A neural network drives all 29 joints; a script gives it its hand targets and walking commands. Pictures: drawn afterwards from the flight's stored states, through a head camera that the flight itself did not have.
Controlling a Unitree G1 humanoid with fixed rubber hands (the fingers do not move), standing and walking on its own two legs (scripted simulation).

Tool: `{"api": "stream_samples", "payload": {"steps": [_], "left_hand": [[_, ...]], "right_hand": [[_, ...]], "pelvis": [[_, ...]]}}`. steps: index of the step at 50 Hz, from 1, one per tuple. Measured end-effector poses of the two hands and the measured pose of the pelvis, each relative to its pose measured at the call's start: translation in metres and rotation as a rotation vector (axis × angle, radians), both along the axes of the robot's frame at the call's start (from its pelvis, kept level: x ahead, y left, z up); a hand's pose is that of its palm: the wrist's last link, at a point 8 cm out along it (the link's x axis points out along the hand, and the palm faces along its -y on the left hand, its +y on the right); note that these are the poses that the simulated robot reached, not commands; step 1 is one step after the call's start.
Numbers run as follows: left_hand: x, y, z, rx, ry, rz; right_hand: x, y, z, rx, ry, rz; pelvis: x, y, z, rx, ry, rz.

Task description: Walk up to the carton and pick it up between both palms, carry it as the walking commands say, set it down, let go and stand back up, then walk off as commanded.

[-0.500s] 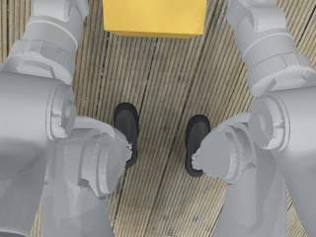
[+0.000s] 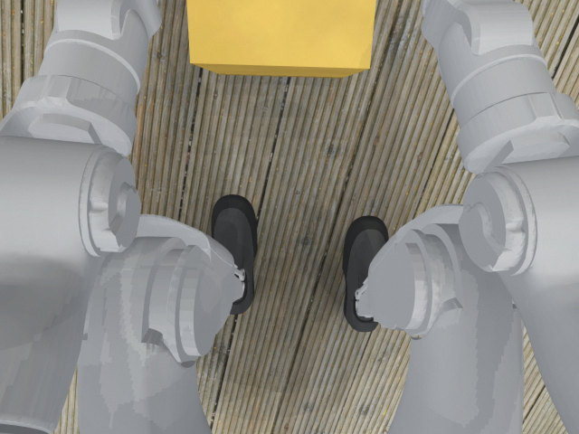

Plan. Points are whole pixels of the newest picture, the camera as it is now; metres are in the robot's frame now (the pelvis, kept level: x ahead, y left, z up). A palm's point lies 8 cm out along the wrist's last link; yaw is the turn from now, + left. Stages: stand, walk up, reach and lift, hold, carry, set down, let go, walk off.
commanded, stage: reach and lift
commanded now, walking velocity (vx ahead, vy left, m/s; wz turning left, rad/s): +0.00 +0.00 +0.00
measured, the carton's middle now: out of the picture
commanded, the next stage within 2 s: none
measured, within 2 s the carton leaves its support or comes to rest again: leaves its support in 0.32 s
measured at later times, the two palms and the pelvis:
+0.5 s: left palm out of the picture +0.56 +0.16 -0.16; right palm out of the picture +0.56 -0.12 -0.15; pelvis +0.00 -0.01 +0.00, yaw +0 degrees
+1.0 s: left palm out of the picture +0.57 +0.16 -0.09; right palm out of the picture +0.55 -0.10 -0.11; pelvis -0.01 -0.01 +0.01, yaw +2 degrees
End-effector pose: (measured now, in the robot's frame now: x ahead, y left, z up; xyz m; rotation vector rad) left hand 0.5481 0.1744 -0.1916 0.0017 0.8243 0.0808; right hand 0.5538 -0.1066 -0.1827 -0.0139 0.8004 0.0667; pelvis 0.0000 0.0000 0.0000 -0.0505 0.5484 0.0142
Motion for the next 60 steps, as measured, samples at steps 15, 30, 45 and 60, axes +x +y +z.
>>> {"api": "stream_samples", "payload": {"steps": [15,30,45,60], "left_hand": [[0.006,-0.006,0.008,0.044,-0.006,-0.050],[0.015,-0.018,0.047,0.020,-0.085,0.020],[0.019,-0.010,0.082,0.061,-0.156,0.157],[0.006,-0.025,0.128,0.078,-0.209,0.174]], "right_hand": [[0.000,-0.005,0.003,-0.021,0.012,-0.017],[0.002,-0.011,0.036,-0.066,-0.023,-0.034],[0.002,0.010,0.062,-0.122,-0.050,-0.060],[-0.023,0.004,0.090,-0.156,-0.066,-0.136]], "pelvis": [[0.000,-0.001,-0.001,-0.001,-0.006,-0.002],[-0.006,-0.010,0.002,0.025,-0.053,-0.008],[-0.007,-0.008,0.006,0.019,-0.086,0.011],[-0.013,-0.013,0.020,0.031,-0.147,0.033]]}}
